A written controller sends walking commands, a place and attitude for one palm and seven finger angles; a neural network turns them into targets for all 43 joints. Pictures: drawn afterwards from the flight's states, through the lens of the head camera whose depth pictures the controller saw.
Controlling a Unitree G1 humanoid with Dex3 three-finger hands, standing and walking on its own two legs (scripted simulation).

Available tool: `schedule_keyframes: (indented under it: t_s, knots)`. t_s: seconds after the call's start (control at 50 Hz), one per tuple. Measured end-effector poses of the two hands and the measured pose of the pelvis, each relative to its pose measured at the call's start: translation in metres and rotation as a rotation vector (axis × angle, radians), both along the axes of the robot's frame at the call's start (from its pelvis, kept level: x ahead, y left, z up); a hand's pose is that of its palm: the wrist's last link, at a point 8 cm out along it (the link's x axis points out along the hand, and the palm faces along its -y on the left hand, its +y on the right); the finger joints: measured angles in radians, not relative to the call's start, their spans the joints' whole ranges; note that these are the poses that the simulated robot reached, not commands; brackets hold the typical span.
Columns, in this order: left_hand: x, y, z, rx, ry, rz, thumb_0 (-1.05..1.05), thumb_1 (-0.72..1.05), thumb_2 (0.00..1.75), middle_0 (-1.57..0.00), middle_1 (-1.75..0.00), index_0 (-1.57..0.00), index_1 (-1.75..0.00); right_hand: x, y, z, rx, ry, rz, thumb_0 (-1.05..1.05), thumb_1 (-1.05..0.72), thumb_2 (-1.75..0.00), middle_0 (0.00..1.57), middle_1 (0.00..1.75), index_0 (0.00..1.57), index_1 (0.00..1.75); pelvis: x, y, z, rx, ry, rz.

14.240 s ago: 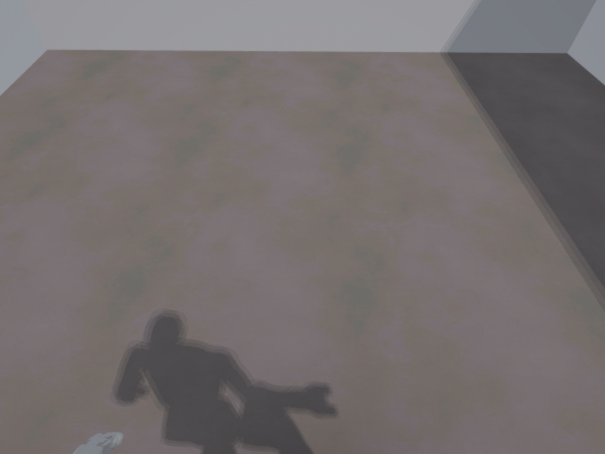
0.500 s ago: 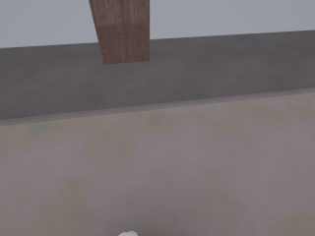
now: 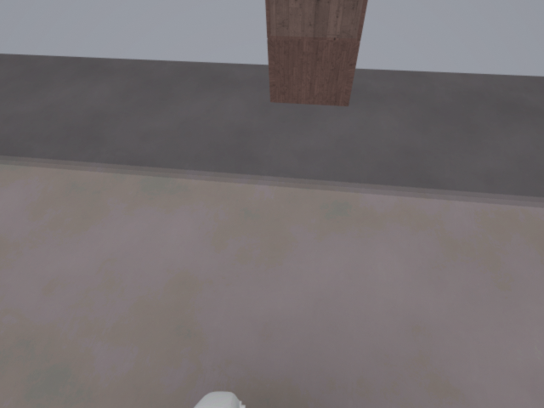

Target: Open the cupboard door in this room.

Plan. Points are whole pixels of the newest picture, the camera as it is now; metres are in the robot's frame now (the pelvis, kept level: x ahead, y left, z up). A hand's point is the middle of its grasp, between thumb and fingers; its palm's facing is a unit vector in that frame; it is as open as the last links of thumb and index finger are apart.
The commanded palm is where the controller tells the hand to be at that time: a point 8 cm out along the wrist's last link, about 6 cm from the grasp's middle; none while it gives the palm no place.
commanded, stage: turn or walk to find it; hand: left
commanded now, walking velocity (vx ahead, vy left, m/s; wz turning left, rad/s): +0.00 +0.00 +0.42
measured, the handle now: out of the picture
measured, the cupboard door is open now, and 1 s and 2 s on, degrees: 0 0 0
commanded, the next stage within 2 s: stand and wait in 0.08 s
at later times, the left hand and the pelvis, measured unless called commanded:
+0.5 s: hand out of the picture +0.04 +0.23 -0.17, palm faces +0.14 -0.96 -0.23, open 7.4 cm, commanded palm none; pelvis +0.01 +0.03 +0.00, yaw +6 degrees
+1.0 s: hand out of the picture -0.03 +0.27 -0.18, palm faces +0.33 -0.92 -0.23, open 7.4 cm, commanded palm none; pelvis -0.02 +0.05 +0.00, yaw +17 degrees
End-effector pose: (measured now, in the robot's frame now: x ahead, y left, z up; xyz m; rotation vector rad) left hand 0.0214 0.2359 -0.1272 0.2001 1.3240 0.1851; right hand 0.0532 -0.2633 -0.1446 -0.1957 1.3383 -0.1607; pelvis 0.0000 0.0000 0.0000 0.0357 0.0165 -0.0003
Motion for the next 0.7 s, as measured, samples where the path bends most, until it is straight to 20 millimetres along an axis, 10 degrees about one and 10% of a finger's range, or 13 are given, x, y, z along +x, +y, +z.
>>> schedule_keyframes:
  t_s: [0.14,0.26,0.52,0.7]
  knots:
    - [-0.062,0.038,-0.027,-0.025,0.136,0.132,0.01,0.90,0.90,-0.21,-0.30,-0.21,-0.30,0.070,0.047,0.006,-0.022,-0.118,0.150,0.01,-0.91,-0.90,0.19,0.29,0.19,0.30,0.003,0.028,-0.014,-0.025,0.006,0.065]
    - [-0.061,0.060,-0.022,-0.017,0.137,0.168,0.01,0.90,0.90,-0.20,-0.30,-0.20,-0.30,0.092,0.079,0.024,-0.018,-0.193,0.192,0.01,-0.91,-0.90,0.20,0.29,0.20,0.30,0.005,0.039,-0.003,-0.043,-0.018,0.082]
    - [0.010,0.033,-0.013,-0.009,-0.068,0.109,0.01,0.91,0.90,-0.20,-0.30,-0.20,-0.30,0.051,0.066,-0.002,0.053,-0.117,0.113,0.00,-0.92,-0.90,0.20,0.30,0.20,0.30,0.013,0.022,-0.007,-0.011,-0.050,0.106]
    - [-0.002,0.018,-0.004,-0.012,-0.109,0.171,0.01,0.91,0.89,-0.21,-0.30,-0.21,-0.30,0.012,0.037,-0.004,0.018,0.046,0.133,0.01,-0.91,-0.90,0.20,0.29,0.19,0.30,0.003,0.016,-0.002,-0.016,-0.040,0.196]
